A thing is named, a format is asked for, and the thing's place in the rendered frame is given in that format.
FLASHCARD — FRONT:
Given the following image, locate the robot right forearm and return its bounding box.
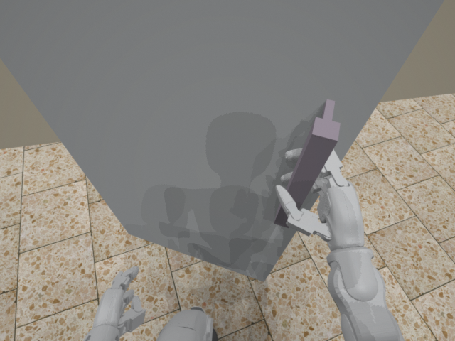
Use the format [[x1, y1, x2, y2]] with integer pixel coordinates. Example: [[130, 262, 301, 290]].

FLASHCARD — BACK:
[[326, 247, 405, 341]]

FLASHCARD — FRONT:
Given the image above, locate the robot left shin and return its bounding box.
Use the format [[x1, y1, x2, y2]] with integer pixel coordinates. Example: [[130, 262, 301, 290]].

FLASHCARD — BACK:
[[191, 306, 204, 312]]

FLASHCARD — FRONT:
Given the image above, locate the robot left thigh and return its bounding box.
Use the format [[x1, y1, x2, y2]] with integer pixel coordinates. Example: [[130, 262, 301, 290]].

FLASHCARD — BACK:
[[156, 310, 213, 341]]

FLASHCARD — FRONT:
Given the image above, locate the fridge door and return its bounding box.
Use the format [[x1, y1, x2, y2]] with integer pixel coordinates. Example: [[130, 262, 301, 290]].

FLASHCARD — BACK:
[[0, 0, 444, 282]]

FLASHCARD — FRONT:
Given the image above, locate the robot right hand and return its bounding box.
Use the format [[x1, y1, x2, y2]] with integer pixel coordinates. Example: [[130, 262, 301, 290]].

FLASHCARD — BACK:
[[276, 148, 365, 251]]

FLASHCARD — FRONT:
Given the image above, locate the robot left forearm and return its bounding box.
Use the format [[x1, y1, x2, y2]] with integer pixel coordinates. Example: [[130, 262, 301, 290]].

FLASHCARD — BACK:
[[84, 325, 120, 341]]

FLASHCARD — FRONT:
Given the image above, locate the handle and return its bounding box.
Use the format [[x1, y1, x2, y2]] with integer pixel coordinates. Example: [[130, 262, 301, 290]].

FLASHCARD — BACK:
[[274, 99, 341, 228]]

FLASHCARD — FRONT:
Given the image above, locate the robot left hand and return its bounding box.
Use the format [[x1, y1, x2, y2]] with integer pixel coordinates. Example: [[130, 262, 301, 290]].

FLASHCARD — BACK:
[[92, 266, 146, 337]]

